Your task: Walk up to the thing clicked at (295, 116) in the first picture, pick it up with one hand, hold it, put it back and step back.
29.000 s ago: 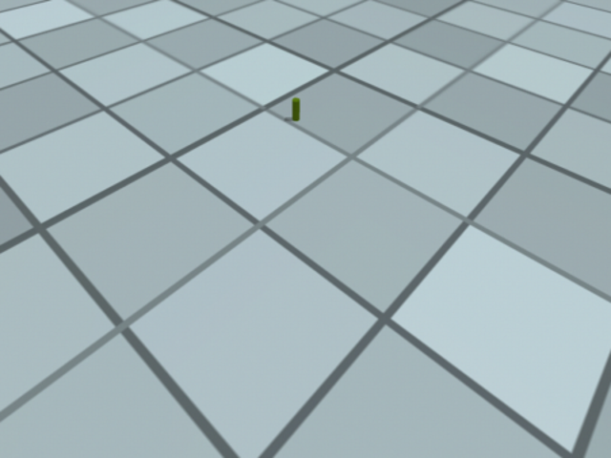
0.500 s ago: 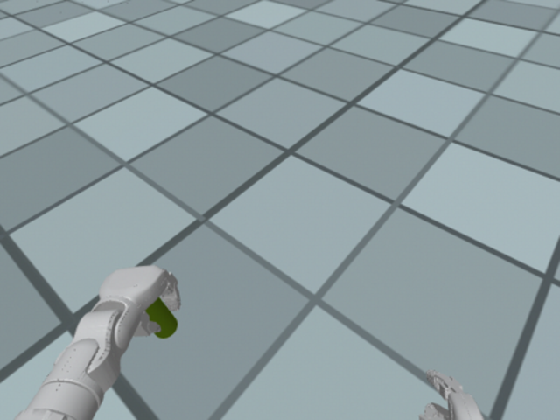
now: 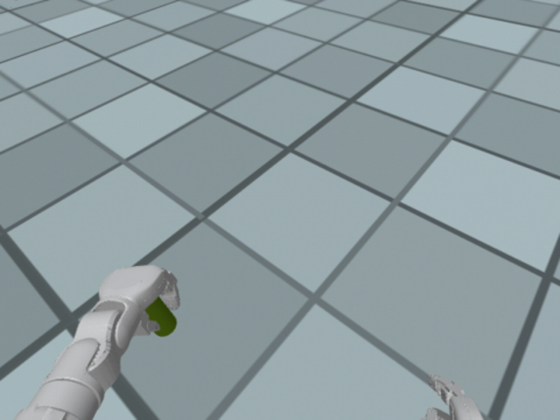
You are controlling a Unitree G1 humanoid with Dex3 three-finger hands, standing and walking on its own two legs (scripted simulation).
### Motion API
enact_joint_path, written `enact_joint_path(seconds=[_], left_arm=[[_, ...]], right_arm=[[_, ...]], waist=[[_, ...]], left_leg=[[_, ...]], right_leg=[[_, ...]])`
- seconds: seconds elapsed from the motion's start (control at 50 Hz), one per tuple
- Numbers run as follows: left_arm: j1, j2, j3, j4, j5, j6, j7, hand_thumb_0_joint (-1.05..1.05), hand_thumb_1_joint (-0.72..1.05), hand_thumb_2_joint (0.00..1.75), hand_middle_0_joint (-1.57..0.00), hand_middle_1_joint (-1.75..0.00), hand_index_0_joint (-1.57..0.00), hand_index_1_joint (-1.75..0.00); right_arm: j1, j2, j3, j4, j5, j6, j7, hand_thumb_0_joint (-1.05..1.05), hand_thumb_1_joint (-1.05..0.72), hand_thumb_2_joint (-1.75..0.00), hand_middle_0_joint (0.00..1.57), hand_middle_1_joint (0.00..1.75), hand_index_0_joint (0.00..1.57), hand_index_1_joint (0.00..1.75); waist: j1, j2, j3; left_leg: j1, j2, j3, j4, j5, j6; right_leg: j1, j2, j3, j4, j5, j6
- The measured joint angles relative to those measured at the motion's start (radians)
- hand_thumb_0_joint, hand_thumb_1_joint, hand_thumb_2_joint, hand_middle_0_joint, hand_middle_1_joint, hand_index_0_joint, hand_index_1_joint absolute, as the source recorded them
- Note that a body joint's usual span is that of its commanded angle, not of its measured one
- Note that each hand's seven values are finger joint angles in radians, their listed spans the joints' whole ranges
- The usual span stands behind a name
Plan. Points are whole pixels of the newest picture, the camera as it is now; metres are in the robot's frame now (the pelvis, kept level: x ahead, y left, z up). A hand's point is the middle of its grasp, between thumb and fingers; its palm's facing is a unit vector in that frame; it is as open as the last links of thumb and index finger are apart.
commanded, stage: crouch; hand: left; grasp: from above
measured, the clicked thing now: (153, 311) +0.32 +0.23 -0.06
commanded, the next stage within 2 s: lower in 1.96 s
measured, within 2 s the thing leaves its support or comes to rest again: neither
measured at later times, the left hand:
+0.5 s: hand (167, 341) +0.31 +0.23 -0.18, palm faces -0.43 +0.00 -0.90, open 5.4 cm
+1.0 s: hand (195, 366) +0.34 +0.24 -0.41, palm faces -0.45 -0.01 -0.89, open 5.2 cm
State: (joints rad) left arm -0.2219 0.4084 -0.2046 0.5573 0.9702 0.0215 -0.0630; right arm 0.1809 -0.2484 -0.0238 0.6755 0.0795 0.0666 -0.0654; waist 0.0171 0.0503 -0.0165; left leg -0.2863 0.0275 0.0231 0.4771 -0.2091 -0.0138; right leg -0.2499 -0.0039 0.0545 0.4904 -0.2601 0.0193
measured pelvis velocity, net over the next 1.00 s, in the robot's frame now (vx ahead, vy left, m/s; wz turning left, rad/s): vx -0.07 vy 0.01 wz -0.04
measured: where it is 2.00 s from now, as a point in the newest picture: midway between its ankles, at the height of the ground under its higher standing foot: outside the picture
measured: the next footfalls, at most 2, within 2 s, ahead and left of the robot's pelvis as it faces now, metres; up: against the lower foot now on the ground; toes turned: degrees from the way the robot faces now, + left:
none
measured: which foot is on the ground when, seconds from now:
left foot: down 0.00-1.00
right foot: down 0.00-1.00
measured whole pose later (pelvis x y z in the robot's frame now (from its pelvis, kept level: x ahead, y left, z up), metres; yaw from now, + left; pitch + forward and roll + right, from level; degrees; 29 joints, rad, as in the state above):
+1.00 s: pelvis -0.07 +0.01 -0.27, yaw -2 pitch +35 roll -5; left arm -0.71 0.45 -0.04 1.22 1.17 -0.08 0.37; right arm 0.20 -0.22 -0.05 0.76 -0.07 -0.03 0.02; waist -0.12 0.05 -0.22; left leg -1.86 0.03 -0.07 1.83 -0.59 0.00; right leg -1.77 0.04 0.00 1.81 -0.66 0.04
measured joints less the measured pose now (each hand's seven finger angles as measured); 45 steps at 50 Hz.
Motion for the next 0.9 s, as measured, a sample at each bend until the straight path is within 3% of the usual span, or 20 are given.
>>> enact_joint_path(seconds=[0.14,0.26,0.42,0.54,0.62,0.74,0.9], left_arm=[[0.011,-0.012,0.004,0.037,0.02,-0.018,0.033,-0.05,0.41,0.39,-0.83,-0.54,-0.97,-0.53],[-0.024,-0.026,0.012,0.166,0.069,-0.057,0.133,-0.06,0.41,0.39,-0.83,-0.54,-0.97,-0.53],[-0.175,-0.041,0.022,0.4,0.146,-0.067,0.303,-0.06,0.42,0.38,-0.83,-0.54,-1.03,-0.55],[-0.28,-0.042,0.055,0.531,0.176,-0.069,0.381,-0.07,0.43,0.37,-0.83,-0.53,-1.08,-0.57],[-0.327,-0.032,0.084,0.57,0.193,-0.073,0.412,-0.07,0.44,0.36,-0.83,-0.53,-1.09,-0.57],[-0.393,-0.015,0.122,0.603,0.191,-0.056,0.442,-0.07,0.43,0.37,-0.83,-0.53,-1.1,-0.56],[-0.466,0.018,0.153,0.654,0.185,-0.067,0.422,-0.08,0.44,0.36,-0.84,-0.52,-1.1,-0.54]], right_arm=[[0.002,0.003,-0.002,-0.007,0.001,0.008,0.003,0.02,-0.91,-0.9,0.2,0.3,0.2,0.3],[-0.003,0.003,-0.009,-0.003,-0.017,0.009,0.014,0.01,-0.9,-0.9,0.2,0.3,0.2,0.3],[0.016,-0.012,-0.041,0.021,-0.054,-0.007,0.045,0.01,-0.9,-0.9,0.2,0.3,0.2,0.3],[0.044,-0.023,-0.059,0.029,-0.079,-0.027,0.057,0.01,-0.91,-0.9,0.2,0.3,0.2,0.3],[0.057,-0.024,-0.065,0.044,-0.096,-0.041,0.055,0.01,-0.91,-0.9,0.2,0.3,0.2,0.3],[0.056,-0.007,-0.062,0.073,-0.117,-0.054,0.052,0.01,-0.91,-0.9,0.2,0.3,0.2,0.3],[0.035,0.027,-0.038,0.082,-0.136,-0.08,0.069,0.01,-0.9,-0.9,0.2,0.3,0.2,0.3]], waist=[[-0.008,-0.007,-0.005],[-0.021,-0.025,-0.007],[-0.044,-0.041,-0.072],[-0.079,-0.037,-0.129],[-0.102,-0.024,-0.166],[-0.123,-0.005,-0.196],[-0.136,0.004,-0.199]], left_leg=[[-0.016,-0.001,-0.001,0.01,-0.005,0.0],[-0.114,0.0,-0.012,0.094,-0.034,-0.003],[-0.451,0.006,-0.036,0.399,-0.142,-0.005],[-0.754,0.009,-0.049,0.667,-0.23,-0.003],[-0.955,0.01,-0.056,0.837,-0.28,0.002],[-1.203,0.009,-0.063,1.051,-0.334,0.01],[-1.45,0.008,-0.077,1.253,-0.363,0.014]], right_leg=[[-0.017,0.0,-0.001,0.014,-0.008,-0.001],[-0.111,0.001,-0.01,0.097,-0.039,-0.002],[-0.431,0.013,-0.027,0.384,-0.146,0.001],[-0.724,0.022,-0.033,0.642,-0.234,0.008],[-0.92,0.026,-0.035,0.808,-0.285,0.013],[-1.162,0.032,-0.035,1.021,-0.343,0.019],[-1.401,0.039,-0.042,1.222,-0.38,0.025]])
